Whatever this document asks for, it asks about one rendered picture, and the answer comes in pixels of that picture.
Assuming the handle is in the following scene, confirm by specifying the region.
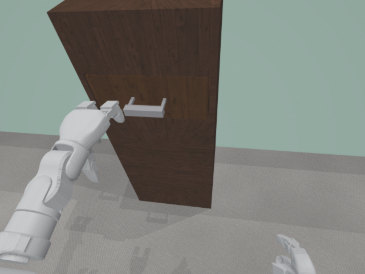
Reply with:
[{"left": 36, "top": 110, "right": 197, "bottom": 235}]
[{"left": 123, "top": 97, "right": 167, "bottom": 118}]

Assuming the robot left forearm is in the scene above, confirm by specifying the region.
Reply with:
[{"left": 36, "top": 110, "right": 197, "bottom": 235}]
[{"left": 0, "top": 140, "right": 88, "bottom": 265}]

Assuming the robot left hand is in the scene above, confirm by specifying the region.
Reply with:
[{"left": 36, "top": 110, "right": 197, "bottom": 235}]
[{"left": 59, "top": 101, "right": 125, "bottom": 183}]

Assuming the drawer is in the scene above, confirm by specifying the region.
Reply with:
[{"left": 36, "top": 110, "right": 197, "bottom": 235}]
[{"left": 85, "top": 74, "right": 210, "bottom": 120}]

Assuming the cabinet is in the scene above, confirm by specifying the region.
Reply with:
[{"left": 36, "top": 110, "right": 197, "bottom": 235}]
[{"left": 47, "top": 0, "right": 223, "bottom": 208}]

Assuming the robot right hand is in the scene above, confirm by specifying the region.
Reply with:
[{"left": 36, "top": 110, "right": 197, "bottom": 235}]
[{"left": 272, "top": 234, "right": 317, "bottom": 274}]

